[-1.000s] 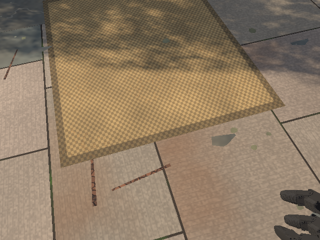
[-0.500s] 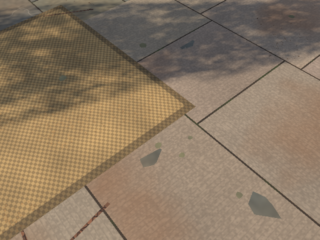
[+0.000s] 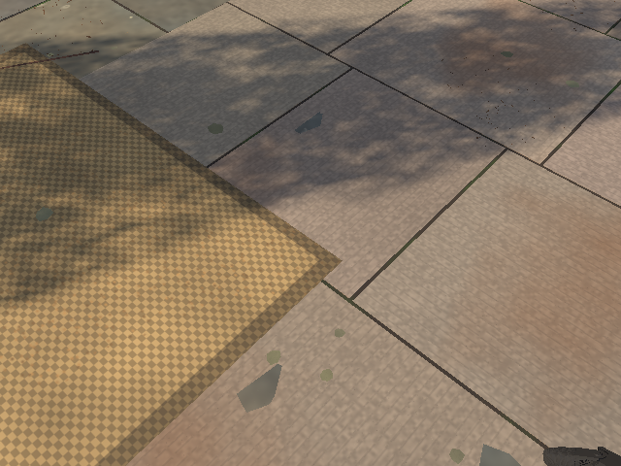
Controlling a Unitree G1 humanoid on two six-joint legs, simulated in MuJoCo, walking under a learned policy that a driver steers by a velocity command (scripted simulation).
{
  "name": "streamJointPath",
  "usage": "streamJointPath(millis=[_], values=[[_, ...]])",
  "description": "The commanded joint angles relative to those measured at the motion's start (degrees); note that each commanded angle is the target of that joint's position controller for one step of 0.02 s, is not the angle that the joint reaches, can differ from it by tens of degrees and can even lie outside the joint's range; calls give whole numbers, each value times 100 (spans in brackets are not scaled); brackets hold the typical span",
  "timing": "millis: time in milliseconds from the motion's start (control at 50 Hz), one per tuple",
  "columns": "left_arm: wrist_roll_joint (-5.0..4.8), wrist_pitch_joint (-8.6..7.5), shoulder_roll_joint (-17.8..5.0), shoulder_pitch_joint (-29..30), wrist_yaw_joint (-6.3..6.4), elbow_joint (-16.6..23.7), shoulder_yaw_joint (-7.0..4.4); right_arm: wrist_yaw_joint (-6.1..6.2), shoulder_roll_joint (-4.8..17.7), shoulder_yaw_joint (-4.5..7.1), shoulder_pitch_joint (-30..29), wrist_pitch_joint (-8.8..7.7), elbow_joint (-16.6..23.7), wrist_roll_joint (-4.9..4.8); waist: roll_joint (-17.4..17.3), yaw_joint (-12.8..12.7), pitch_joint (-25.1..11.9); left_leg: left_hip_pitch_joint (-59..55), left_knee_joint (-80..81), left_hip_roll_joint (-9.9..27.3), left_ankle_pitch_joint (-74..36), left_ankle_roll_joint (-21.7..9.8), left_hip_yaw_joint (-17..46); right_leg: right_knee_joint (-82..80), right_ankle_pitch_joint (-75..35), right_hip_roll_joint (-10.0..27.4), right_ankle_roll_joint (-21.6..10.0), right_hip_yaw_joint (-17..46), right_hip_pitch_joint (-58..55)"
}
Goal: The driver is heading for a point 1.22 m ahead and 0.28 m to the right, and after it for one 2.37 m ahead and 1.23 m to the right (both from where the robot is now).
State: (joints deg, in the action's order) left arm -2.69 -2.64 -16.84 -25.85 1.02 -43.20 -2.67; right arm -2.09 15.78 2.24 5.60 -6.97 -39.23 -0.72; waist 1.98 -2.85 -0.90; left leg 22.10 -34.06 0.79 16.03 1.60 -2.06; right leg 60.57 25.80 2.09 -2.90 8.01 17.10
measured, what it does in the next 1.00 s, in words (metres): walks ahead, turning right: right foot, then left foot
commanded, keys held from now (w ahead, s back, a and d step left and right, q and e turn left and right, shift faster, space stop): w+e+shift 0.30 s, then e+shift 0.22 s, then q+shift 0.48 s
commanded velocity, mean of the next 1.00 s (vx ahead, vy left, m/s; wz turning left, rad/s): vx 0.50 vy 0.00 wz -0.40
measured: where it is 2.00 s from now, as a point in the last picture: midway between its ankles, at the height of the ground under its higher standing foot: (377, 220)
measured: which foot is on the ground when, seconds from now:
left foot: down 0.00-0.34, up 0.36-0.82, down 0.84-1.00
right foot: up 0.00-0.34, down 0.36-0.84, up 0.86-1.00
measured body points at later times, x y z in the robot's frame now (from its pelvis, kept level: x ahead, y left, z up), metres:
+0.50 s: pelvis +0.35 -0.07 -0.01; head +0.40 -0.10 +0.44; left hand +0.59 +0.14 -0.11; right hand +0.39 -0.38 -0.11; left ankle +0.31 +0.15 -0.60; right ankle +0.42 -0.13 -0.72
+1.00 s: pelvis +0.59 -0.12 +0.01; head +0.64 -0.14 +0.45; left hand +0.87 +0.04 -0.09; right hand +0.59 -0.43 -0.09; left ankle +0.71 -0.10 -0.72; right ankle +0.50 -0.23 -0.64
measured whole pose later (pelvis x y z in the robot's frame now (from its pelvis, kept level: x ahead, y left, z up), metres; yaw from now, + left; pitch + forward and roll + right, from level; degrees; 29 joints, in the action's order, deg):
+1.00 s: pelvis +0.59 -0.12 +0.01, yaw -21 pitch +2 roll -1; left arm 0.9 0.8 -15.8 -4.5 1.0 -36.5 -1.9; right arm -0.5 17.7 3.6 14.0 -0.9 -36.7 -0.8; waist -0.5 2.6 4.9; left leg 23.9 -27.3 -6.9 4.6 -4.2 5.6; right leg 67.2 25.2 -6.4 1.5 6.8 28.0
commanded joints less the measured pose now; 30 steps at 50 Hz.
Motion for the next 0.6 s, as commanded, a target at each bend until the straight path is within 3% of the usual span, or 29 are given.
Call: streamJointPath(millis=[20,40,60,100,180,240,260,300,320,340,360,380,400,420,440,460,480,500,520,560,600], values=[[-35,-176,-519,1004,-55,886,-97,102,820,299,1512,54,-183,119,-843,937,-183,-3133,1923,1980,1464,-815,2686,1851,-804,532,-94,-96,3621],[-5,-116,-421,1019,-100,894,-114,116,607,246,1311,65,-252,164,-896,739,101,-2661,2021,1754,874,-815,2098,1650,-1063,693,-78,-70,3432],[-41,-29,-289,981,-156,898,-106,136,458,210,1149,63,-318,169,-1079,581,294,-2307,2136,1620,446,-759,1588,1617,-1189,820,-58,-94,3242],[-62,128,-98,1043,-206,941,-84,159,354,198,990,50,-406,98,-991,418,570,-1939,2341,1529,-213,-710,830,1669,-1282,870,-5,-206,3285],[23,185,-82,1539,-256,1201,-48,230,547,225,770,45,-443,195,-581,236,1061,-1474,2768,1324,-1161,-739,-366,807,-2150,748,80,-513,3308],[54,113,-99,2161,-415,1354,-17,284,857,282,1020,71,-548,136,-198,401,1238,-1843,2911,1225,-2010,-563,-1039,-567,-2777,573,-161,-1068,2921],[55,75,-99,2297,-473,1397,-20,302,1008,302,1045,94,-557,135,-164,383,1206,-1943,2783,1195,-3127,-472,-1247,-1040,-2832,381,-292,-1359,2518],[2,45,-362,2184,-533,1417,-152,374,1417,383,1269,196,-570,143,-571,143,733,-2485,1987,1294,-6513,-418,-1384,-1245,-2561,-202,-456,-1920,1591],[-27,72,-588,1618,-541,1306,-267,409,1627,440,1144,300,-496,100,-845,-243,415,-2679,1079,1349,-7857,-412,-1389,-1307,-2220,-459,-533,-2020,1013],[-8,133,-940,571,-531,1048,-438,405,1766,487,909,368,-364,33,-962,-779,-127,-2459,-231,1411,-8482,-454,-1292,-1412,-2072,-649,-677,-1957,-235],[60,202,-1378,-713,-444,676,-674,371,1643,464,649,332,-217,-53,-664,-1343,-686,-1560,-1937,1192,-7575,-343,-1157,-2197,-2777,-680,-901,-1543,-2176],[27,276,-1379,-614,-295,480,-628,279,639,203,880,217,-212,35,778,-843,-308,128,-4149,147,21,-26,-888,-2472,-3417,-139,-1123,-357,-3219],[272,143,-1848,47,-291,987,-616,210,279,8,1708,-9,230,24,2054,135,-1550,1799,-6230,-720,2169,99,233,-2986,-3840,1203,-2544,2933,-4465],[320,44,-1500,89,-342,1208,-581,195,971,81,1062,-199,384,16,746,-363,-2182,1942,-6009,-449,1601,-108,1159,-3905,-2676,1380,-2408,3712,-4288],[273,-62,-1404,333,-356,1203,-548,224,1057,109,526,-254,568,-87,19,-167,-1272,1974,-5392,-299,1228,-236,1110,-4288,-2462,1265,-2137,3463,-3344],[199,-146,-1288,772,-374,1204,-515,284,958,110,428,-220,522,-31,-808,230,-536,1814,-4849,-61,961,-186,1058,-4336,-2742,1039,-1886,2993,-2298],[186,-191,-1178,1114,-354,1272,-479,298,999,135,560,-127,454,41,-835,457,-310,1465,-4494,91,832,-77,1101,-4298,-3465,917,-1832,2574,-1557],[241,-184,-1142,1326,-308,1325,-471,282,1073,173,634,-9,405,89,-726,589,-155,1090,-4198,207,767,17,1111,-4363,-4050,728,-1740,2142,-945],[230,-154,-1072,1436,-263,1314,-454,282,1078,198,597,93,410,125,-638,645,-49,905,-3777,260,706,122,1066,-4387,-4433,543,-1646,1764,-547],[207,-87,-872,1514,-98,1185,-370,275,778,117,600,217,320,181,-539,628,-23,627,-2920,324,210,305,573,-4219,-5585,286,-1414,788,89],[238,10,-760,1371,47,984,-301,249,431,0,483,237,276,196,-240,468,-287,424,-1965,210,-789,379,270,-4024,-5946,-75,-1134,63,136]])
